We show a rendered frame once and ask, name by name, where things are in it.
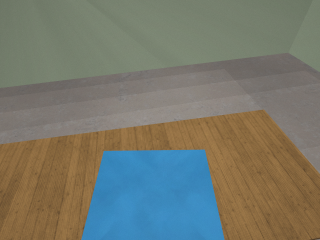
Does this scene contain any carton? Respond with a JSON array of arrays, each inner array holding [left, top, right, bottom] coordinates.
[[81, 149, 225, 240]]

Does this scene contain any table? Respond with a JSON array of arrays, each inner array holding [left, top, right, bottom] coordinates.
[[0, 109, 320, 240]]

